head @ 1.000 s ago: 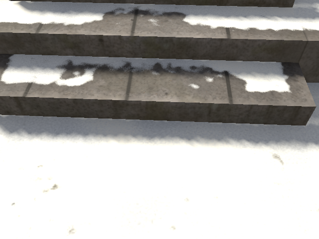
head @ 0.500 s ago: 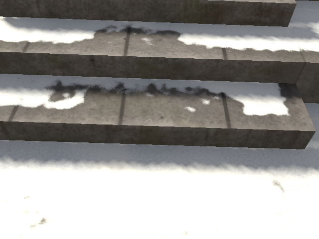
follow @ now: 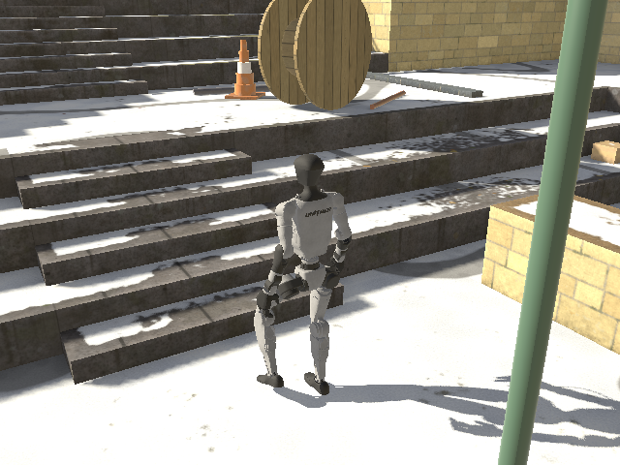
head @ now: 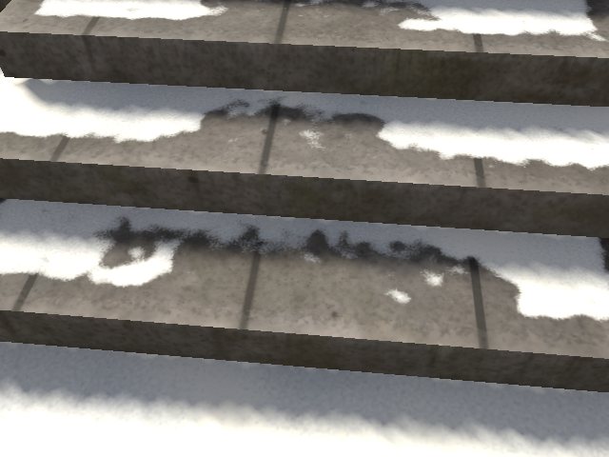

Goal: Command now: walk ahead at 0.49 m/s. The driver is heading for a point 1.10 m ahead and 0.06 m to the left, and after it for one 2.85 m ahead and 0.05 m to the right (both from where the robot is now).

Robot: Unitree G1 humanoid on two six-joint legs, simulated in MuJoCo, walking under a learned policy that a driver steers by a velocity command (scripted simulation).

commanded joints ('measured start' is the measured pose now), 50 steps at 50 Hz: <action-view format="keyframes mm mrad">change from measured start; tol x16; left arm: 1 -35 137 21 -59 -4 -13 21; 13 60 195 41 -20 -22 33 38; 16 165 -3 -27 -60 -4 8 25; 18 47 162 22 -57 14 -8 23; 50 -163 71 18 -1 -16 73 64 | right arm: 1 8 -42 -11 -47 -8 -1 -1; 10 -259 -49 2 -141 13 -24 47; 13 -146 -98 -20 -127 11 -37 53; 16 303 -299 -85 1 -10 -33 43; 21 99 -53 -10 -1 -37 -28 38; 38 320 37 44 184 -18 38 -10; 50 147 -12 15 211 -16 85 -30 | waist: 1 -40 -72 57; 14 -119 -104 -92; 16 -122 296 -382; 19 -57 -32 -77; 50 -40 -47 13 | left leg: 1 -18 27 -2 -165 163 -20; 12 93 -72 54 -596 84 27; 14 445 -131 96 -624 85 79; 16 1121 260 -573 -709 -61 301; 17 1097 242 -648 -780 -138 267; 20 628 150 -205 -795 569 165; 24 510 78 -11 -809 884 157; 33 525 66 11 -761 580 135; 37 434 -91 39 -667 -175 19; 50 492 -97 55 -769 -63 -24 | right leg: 1 -81 -275 191 -180 134 -155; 10 182 -336 172 -92 126 -104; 14 154 -272 110 265 543 -43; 15 -62 -205 56 589 331 -5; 16 -481 -21 55 922 -330 54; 17 -588 -69 197 1049 -413 31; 33 -107 -110 28 305 -1 39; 37 115 -368 264 132 637 -50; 40 -48 -271 233 53 247 -17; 50 14 -176 160 96 198 -26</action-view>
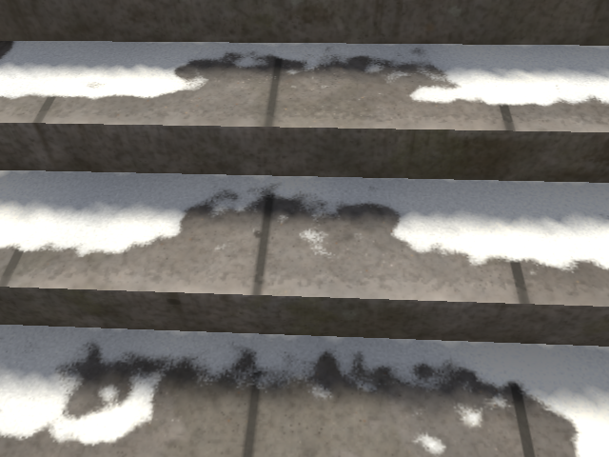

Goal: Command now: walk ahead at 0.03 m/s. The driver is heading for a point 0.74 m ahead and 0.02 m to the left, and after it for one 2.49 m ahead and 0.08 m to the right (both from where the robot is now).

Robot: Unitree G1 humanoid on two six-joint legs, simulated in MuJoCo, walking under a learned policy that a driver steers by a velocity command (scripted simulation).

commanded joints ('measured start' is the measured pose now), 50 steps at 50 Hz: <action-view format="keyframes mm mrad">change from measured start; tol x32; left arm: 1 -4 100 28 -31 3 -4 3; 50 346 235 24 38 -10 -73 -19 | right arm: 1 66 -73 -20 -3 0 5 -10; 19 258 -124 -46 44 -26 -75 11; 43 -473 93 66 -541 -22 -25 21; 50 95 -69 -1 -375 -8 -25 38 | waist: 1 -4 -21 -30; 42 10 -3 181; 50 -233 -252 -375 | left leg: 1 -121 45 -46 -60 91 10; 14 22 161 -269 -192 -198 160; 21 123 273 -238 -155 353 189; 24 -335 67 -13 414 551 94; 26 -568 -9 -60 977 -190 75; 39 -1466 76 -26 1810 -232 89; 43 -1321 101 58 1439 -212 113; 50 -170 -71 57 600 -103 189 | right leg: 1 121 -128 151 -48 232 -43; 9 38 -174 272 -198 -439 -79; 19 -371 -58 -7 225 -234 -16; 23 260 31 -56 119 -64 -46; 25 458 -381 555 -207 -29 -168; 28 187 -352 481 -250 -425 -193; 42 101 -270 213 -333 -290 -108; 45 23 -246 115 -498 200 -149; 48 156 -265 6 -122 1545 -148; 50 296 -266 16 313 1548 -86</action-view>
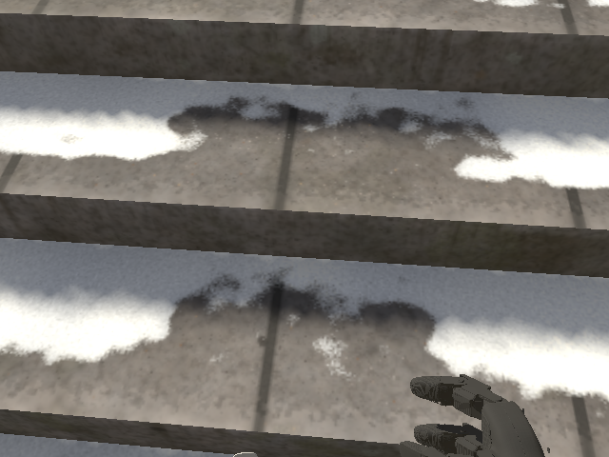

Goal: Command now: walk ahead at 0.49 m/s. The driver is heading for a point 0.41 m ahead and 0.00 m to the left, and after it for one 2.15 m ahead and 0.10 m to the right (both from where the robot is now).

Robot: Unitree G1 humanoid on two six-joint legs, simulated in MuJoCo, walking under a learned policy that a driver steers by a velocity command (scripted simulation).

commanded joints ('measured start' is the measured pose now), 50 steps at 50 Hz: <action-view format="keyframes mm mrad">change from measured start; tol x64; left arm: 1 26 186 52 -116 -11 -32 -34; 22 -802 41 -50 -513 57 99 -88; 32 156 242 56 -213 117 71 -64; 50 -39 96 -15 -101 70 -33 -119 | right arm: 1 498 -297 -116 122 -32 -14 -12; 30 768 -254 -63 448 -113 -117 138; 50 -237 -96 16 -48 -34 33 86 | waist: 1 -220 11 -375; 50 -13 -120 -22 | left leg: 1 919 149 -566 -471 -76 133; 20 994 196 -343 -1004 268 51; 29 822 248 -157 -641 1881 3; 31 231 -54 -291 9 367 -61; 46 -601 118 -239 555 154 91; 50 190 68 -48 292 122 -17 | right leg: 1 -420 -51 42 900 1036 -42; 2 -622 160 105 1362 116 -5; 15 -1520 33 150 1949 154 -196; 20 -1793 -41 64 1603 250 -166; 28 -804 140 -154 779 -93 -81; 31 157 -180 734 413 118 -395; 50 -709 -188 96 -165 292 -187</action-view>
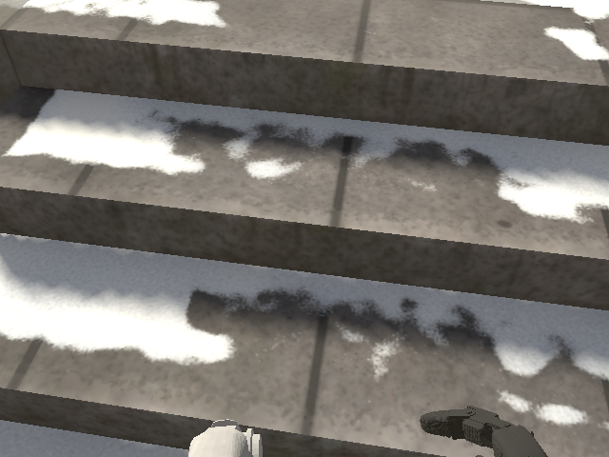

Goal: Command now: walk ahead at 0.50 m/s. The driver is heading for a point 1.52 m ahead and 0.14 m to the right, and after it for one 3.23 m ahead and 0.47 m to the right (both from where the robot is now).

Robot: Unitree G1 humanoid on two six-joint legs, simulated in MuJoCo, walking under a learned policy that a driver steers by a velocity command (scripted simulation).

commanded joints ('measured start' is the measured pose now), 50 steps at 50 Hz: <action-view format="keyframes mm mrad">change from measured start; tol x64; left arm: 1 -54 221 34 -121 -65 -40 -21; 27 -909 85 -26 -503 -55 104 0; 50 -120 45 25 -32 32 -3 39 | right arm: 1 -192 -61 -17 -124 -9 19 29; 7 689 -329 -136 169 -30 -18 -20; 50 104 -28 -47 98 5 -51 2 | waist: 1 -80 -100 114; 50 -80 -6 78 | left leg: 1 526 -83 108 -164 -57 -71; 7 1410 165 -967 -1154 -255 187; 28 962 114 -58 -1542 295 53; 33 1351 149 15 -1244 1541 33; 37 458 -189 -282 -80 152 -103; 50 -87 -35 -127 431 102 64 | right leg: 1 -347 -240 79 -220 720 -223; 4 -13 -242 30 104 1595 -161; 7 -786 79 306 1151 251 -68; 18 -1259 -21 170 1869 263 -230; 25 -1483 -142 45 1426 371 -180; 36 274 -201 657 298 25 -350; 50 -220 -178 170 -35 148 -208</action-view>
